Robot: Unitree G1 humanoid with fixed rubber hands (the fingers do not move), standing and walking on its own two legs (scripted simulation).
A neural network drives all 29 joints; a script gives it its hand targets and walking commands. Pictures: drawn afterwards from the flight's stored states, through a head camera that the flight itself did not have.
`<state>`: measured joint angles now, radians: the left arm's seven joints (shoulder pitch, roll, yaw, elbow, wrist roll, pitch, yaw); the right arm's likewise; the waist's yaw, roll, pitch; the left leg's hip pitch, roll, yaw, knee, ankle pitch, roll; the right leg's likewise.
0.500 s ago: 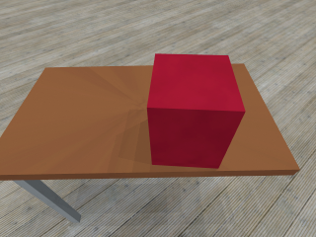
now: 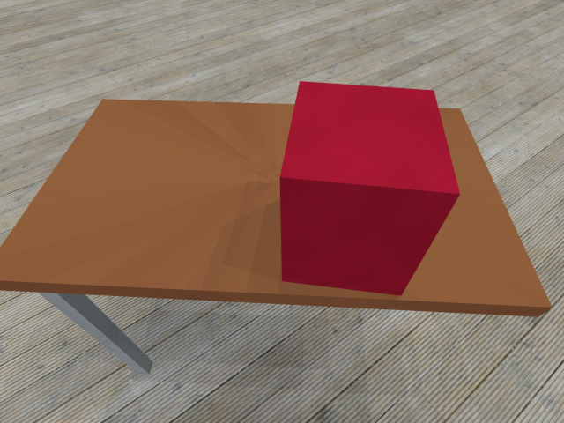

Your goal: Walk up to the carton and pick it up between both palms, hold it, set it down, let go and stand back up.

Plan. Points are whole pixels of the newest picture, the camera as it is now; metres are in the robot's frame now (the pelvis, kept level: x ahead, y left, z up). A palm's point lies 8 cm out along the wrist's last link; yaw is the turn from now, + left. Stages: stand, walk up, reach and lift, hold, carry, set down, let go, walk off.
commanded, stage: walk up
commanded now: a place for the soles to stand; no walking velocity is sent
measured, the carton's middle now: (352, 192) +0.44 -0.08 +0.07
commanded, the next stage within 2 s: reach and lift in 0.78 s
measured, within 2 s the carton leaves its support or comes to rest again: neither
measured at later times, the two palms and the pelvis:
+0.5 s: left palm out of the picture +0.01 +0.26 -0.14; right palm out of the picture +0.08 -0.27 -0.12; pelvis +0.00 -0.01 +0.00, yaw +5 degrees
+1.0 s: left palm out of the picture +0.14 +0.26 -0.12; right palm (476, 406) +0.17 -0.26 -0.12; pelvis -0.02 -0.02 -0.03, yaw +2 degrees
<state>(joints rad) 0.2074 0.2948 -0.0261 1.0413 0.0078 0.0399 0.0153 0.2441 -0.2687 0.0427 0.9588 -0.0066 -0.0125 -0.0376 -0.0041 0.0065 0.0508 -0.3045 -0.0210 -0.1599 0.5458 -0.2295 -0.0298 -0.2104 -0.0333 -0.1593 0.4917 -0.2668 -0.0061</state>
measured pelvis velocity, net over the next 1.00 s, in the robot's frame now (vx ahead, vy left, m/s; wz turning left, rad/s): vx -0.02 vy -0.02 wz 0.04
